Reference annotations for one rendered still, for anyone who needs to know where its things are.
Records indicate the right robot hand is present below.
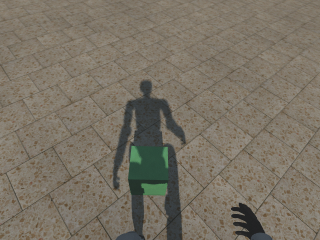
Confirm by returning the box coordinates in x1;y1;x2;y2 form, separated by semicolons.
231;203;265;240

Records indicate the carton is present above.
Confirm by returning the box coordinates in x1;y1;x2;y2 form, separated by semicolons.
128;146;169;196

